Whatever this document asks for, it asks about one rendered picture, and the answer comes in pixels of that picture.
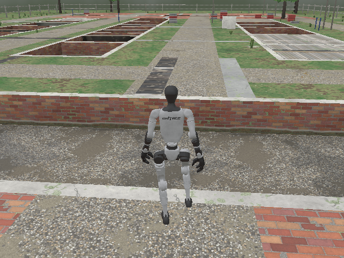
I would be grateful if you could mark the right robot thigh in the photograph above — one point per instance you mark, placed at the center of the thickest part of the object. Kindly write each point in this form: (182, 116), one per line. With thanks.
(184, 157)

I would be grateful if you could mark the robot left upper arm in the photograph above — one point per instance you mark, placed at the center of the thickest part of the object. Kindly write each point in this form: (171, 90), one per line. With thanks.
(152, 122)

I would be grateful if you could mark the robot right upper arm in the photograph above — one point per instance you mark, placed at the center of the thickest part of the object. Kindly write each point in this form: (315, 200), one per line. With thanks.
(190, 122)

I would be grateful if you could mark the left robot hand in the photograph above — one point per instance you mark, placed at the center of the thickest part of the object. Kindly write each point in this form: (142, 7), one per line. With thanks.
(144, 156)

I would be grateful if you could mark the robot right forearm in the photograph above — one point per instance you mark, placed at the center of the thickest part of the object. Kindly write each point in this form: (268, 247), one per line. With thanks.
(196, 146)

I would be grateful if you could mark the robot right shin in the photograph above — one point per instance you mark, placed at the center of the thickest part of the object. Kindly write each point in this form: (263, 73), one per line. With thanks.
(187, 184)

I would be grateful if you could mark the right robot hand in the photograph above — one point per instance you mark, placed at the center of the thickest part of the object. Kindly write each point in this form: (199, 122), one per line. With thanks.
(201, 163)

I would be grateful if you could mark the robot left forearm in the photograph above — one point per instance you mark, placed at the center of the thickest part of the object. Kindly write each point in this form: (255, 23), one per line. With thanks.
(147, 143)

